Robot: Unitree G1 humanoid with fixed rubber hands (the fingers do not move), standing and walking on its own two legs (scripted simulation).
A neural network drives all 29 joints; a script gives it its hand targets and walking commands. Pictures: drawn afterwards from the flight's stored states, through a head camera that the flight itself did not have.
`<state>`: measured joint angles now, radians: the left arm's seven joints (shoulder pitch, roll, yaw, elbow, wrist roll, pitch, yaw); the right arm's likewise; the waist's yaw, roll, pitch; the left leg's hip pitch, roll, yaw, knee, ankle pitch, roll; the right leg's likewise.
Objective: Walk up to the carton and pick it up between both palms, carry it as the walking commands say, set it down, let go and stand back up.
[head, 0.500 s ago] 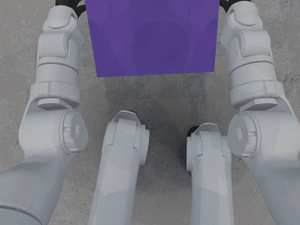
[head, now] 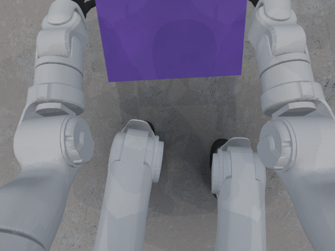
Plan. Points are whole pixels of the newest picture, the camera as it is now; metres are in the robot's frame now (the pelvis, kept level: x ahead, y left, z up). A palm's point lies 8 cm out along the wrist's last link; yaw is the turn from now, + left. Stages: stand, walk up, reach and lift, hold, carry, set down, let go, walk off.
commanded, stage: set down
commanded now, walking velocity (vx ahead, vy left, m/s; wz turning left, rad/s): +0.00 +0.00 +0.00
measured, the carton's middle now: (171, 18) +0.53 +0.10 -0.25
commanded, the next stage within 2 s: none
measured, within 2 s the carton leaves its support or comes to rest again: rests again in 0.64 s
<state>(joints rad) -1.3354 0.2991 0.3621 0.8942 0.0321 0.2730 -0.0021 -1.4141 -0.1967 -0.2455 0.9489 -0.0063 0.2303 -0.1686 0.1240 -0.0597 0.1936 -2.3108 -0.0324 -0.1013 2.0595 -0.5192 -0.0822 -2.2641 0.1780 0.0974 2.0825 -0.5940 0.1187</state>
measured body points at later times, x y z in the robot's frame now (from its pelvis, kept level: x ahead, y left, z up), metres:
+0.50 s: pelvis +0.00 +0.00 -0.01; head +0.37 +0.05 +0.25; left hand +0.52 +0.28 -0.17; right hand +0.59 -0.06 -0.17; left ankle +0.11 +0.14 -0.36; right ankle +0.10 -0.13 -0.36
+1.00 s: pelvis +0.01 +0.00 -0.01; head +0.38 +0.04 +0.24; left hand +0.53 +0.28 -0.18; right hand +0.59 -0.05 -0.18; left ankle +0.11 +0.14 -0.36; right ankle +0.10 -0.13 -0.36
